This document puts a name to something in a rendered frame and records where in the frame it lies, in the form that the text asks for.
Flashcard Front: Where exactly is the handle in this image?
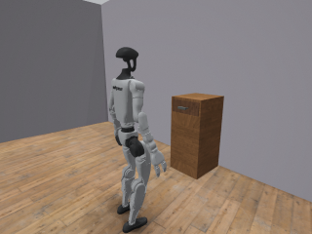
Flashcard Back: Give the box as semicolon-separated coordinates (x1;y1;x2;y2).
177;106;188;110

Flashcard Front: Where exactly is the robot right hand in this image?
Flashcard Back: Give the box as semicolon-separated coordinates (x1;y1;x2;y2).
150;149;167;177

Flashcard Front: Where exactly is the drawer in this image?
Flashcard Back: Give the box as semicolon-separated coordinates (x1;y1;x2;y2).
173;98;200;117

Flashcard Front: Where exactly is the robot left hand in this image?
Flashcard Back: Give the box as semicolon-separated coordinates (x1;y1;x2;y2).
114;129;121;136

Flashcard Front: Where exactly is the cabinet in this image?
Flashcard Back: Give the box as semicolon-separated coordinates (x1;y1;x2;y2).
170;93;224;179

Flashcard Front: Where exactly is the robot left forearm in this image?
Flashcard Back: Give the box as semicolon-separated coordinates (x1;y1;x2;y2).
108;108;122;131

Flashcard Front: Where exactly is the robot left upper arm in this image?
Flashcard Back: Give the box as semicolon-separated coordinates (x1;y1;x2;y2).
108;78;116;111

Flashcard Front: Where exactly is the right robot thigh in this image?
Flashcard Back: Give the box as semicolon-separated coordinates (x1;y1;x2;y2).
129;137;151;192

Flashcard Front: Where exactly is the robot right shin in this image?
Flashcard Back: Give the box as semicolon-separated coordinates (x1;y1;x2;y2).
128;183;147;225

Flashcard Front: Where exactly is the robot right upper arm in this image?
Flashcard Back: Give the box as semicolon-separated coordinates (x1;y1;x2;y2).
130;79;145;123

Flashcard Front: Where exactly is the robot right forearm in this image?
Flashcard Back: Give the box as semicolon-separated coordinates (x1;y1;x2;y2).
137;112;158;153

